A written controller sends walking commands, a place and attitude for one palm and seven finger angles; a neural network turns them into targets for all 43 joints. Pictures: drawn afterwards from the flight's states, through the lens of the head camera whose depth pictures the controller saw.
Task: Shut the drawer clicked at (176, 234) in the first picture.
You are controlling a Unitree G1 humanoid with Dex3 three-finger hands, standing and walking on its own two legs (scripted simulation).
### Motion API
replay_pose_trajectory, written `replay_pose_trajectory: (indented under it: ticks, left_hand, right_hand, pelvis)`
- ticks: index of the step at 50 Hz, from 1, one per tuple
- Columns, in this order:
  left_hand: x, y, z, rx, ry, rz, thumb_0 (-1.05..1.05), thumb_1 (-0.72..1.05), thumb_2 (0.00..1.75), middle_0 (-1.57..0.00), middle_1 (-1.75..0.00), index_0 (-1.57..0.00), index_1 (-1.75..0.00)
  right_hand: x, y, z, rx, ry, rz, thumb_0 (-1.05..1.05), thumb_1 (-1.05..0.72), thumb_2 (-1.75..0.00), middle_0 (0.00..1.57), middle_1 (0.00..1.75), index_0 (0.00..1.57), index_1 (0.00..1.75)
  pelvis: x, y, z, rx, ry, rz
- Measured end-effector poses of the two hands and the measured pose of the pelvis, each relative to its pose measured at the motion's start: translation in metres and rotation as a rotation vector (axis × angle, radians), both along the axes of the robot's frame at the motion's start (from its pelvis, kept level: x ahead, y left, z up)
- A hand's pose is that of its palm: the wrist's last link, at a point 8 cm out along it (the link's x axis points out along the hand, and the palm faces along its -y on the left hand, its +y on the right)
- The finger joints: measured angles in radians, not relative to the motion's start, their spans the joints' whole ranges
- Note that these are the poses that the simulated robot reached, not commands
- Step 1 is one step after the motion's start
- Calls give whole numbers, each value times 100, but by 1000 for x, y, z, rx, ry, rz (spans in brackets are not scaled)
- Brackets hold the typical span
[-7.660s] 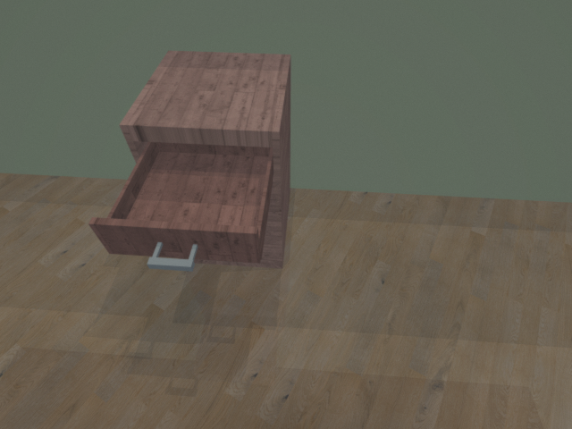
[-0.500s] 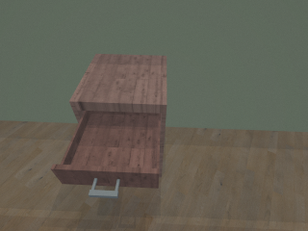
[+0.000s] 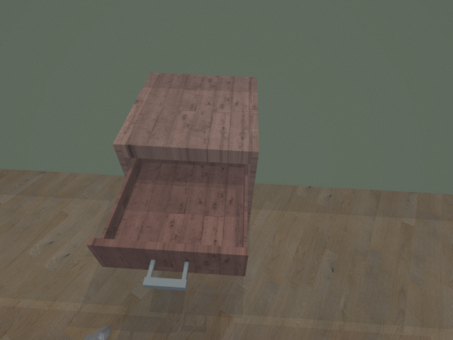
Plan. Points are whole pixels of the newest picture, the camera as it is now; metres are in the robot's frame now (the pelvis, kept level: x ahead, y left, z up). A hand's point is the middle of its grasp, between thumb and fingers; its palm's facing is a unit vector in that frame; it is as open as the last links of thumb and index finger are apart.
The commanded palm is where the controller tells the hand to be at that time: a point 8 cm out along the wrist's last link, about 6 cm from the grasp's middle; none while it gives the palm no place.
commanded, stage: raise the hand and make a fist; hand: left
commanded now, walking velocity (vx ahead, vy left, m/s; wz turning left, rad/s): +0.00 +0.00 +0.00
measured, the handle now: (167, 274) +0.31 +0.17 -0.19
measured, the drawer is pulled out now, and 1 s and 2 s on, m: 0.30 0.30 0.30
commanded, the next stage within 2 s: bring the fist close to the handle in 1.78 s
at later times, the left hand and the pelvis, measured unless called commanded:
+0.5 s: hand out of the picture +0.12 +0.16 -0.06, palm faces +0.10 -0.99 -0.08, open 4.9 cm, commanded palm +0.09 +0.20 -0.08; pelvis -0.02 -0.03 -0.13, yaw +2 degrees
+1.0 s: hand out of the picture +0.14 +0.13 -0.10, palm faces -0.08 -1.00 +0.01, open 3.1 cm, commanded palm +0.10 +0.19 -0.08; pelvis -0.03 -0.02 -0.14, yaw +0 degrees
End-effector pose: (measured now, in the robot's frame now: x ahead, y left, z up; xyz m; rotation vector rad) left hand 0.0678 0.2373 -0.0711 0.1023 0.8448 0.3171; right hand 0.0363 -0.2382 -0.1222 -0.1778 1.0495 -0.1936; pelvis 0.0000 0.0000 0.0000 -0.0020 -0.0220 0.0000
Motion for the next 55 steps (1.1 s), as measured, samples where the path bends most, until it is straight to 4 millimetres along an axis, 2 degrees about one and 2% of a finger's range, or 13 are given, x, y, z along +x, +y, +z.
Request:
replay_pose_trajectory:
  ticks: [5,8,12,16,20,25,31,34,39,42,47,50,55]
  left_hand:
    - [90,-16,63,-3,-517,-115,2,94,90,-27,-38,-27,-38]
    - [106,-43,65,-114,-731,-211,2,93,90,-31,-43,-31,-43]
    - [81,-63,28,-187,-796,-318,1,92,90,-39,-51,-39,-51]
    - [35,-50,-18,-146,-664,-260,1,91,90,-47,-60,-47,-59]
    - [6,-22,-15,-9,-681,-154,2,90,90,-55,-68,-55,-67]
    - [30,-28,15,27,-907,-264,2,91,90,-64,-79,-64,-78]
    - [79,-64,-19,-208,-734,-460,2,91,90,-76,-92,-77,-91]
    - [79,-57,-27,-212,-629,-386,2,90,90,-82,-98,-83,-98]
    - [57,-29,-2,-53,-680,-225,2,90,90,-92,-109,-92,-108]
    - [46,-27,6,-28,-733,-234,2,91,90,-98,-116,-98,-115]
    - [44,-48,-20,-143,-717,-341,2,91,90,-108,-126,-108,-126]
    - [52,-54,-29,-161,-722,-380,2,90,90,-114,-133,-115,-132]
    - [64,-41,-12,-100,-808,-307,2,90,90,-125,-144,-125,-143]
  right_hand:
    - [71,-18,16,-45,-316,46,2,-92,-90,20,30,20,30]
    - [110,-26,28,-61,-460,70,2,-92,-90,20,30,20,30]
    - [154,-31,37,-86,-574,139,1,-91,-90,20,30,20,30]
    - [192,-28,24,-102,-613,215,1,-91,-90,20,30,20,30]
    - [214,-12,-5,-69,-619,276,1,-91,-90,20,30,20,30]
    - [206,14,-51,30,-600,301,1,-91,-90,20,30,20,30]
    - [153,13,-89,94,-452,151,1,-90,-90,20,30,20,30]
    - [125,-2,-93,65,-359,68,1,-90,-90,20,30,21,30]
    - [97,-26,-87,-4,-276,16,1,-90,-90,20,30,20,30]
    - [98,-34,-83,-38,-287,31,2,-91,-90,20,30,20,30]
    - [116,-37,-75,-84,-379,65,2,-91,-90,20,30,20,30]
    - [130,-30,-72,-96,-429,91,1,-91,-90,20,30,20,30]
    - [149,-6,-68,-52,-464,136,1,-91,-90,20,30,20,30]
  pelvis:
    - [-4,1,-16,-4,74,23]
    - [-5,-5,-34,2,140,-3]
    - [-5,-16,-62,2,205,-8]
    - [-9,-26,-92,-10,252,7]
    - [-13,-33,-114,-42,291,28]
    - [-23,-34,-133,-73,323,39]
    - [-28,-33,-137,-51,347,19]
    - [-25,-33,-132,-41,345,10]
    - [-20,-30,-123,-41,341,8]
    - [-20,-26,-124,-50,345,16]
    - [-26,-20,-134,-55,359,15]
    - [-28,-17,-141,-55,367,11]
    - [-26,-13,-143,-63,368,14]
